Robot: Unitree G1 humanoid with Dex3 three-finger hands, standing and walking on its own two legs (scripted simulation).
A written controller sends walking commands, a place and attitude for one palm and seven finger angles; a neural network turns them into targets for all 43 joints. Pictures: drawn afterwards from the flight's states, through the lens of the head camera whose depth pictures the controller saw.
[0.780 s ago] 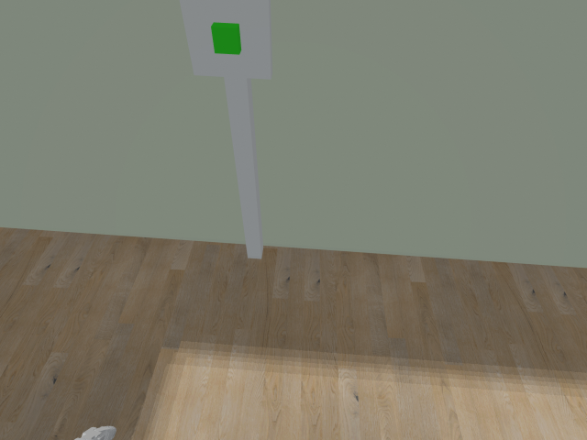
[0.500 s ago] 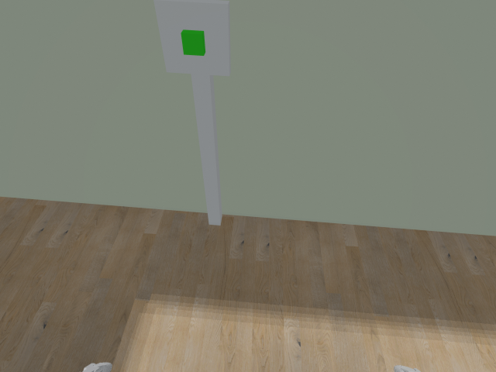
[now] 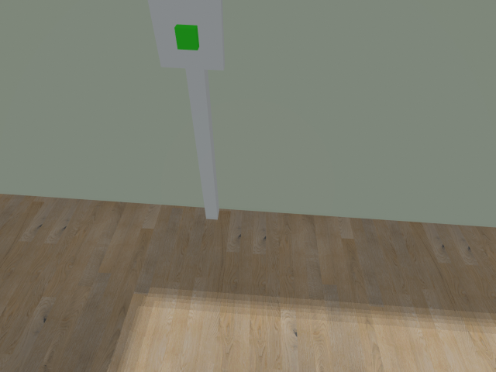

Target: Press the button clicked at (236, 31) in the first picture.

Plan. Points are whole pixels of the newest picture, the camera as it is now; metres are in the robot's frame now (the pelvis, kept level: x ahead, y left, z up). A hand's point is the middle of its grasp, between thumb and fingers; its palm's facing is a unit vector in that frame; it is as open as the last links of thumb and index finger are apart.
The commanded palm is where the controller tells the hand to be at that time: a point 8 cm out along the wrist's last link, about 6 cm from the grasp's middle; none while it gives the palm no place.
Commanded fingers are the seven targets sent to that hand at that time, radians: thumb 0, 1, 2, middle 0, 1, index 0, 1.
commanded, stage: stand and wait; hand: left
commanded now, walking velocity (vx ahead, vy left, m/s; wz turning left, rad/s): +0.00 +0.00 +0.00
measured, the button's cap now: (187, 37) +0.92 +0.23 +0.14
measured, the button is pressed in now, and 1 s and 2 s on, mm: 0 0 0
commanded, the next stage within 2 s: look at it before walking up in 0.04 s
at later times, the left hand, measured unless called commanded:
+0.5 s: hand out of the picture +0.07 +0.25 -0.16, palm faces -0.03 -0.94 -0.34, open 7.4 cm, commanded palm none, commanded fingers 0.00 0.90 0.90 -0.20 -0.30 -0.20 -0.30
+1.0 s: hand out of the picture +0.06 +0.22 -0.18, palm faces +0.01 -0.97 -0.25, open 7.4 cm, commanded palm none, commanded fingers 0.00 0.90 0.90 -0.20 -0.30 -0.20 -0.30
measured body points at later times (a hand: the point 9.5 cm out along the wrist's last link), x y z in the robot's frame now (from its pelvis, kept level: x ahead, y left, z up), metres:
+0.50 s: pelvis +0.00 +0.00 +0.00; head +0.00 +0.00 +0.45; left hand +0.07 +0.30 -0.13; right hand +0.07 -0.30 -0.13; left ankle +0.00 +0.13 -0.74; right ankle +0.01 -0.12 -0.74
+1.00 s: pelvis +0.03 +0.01 -0.01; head +0.02 +0.02 +0.44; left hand +0.06 +0.27 -0.16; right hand +0.07 -0.26 -0.15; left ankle +0.01 +0.12 -0.74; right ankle +0.01 -0.12 -0.74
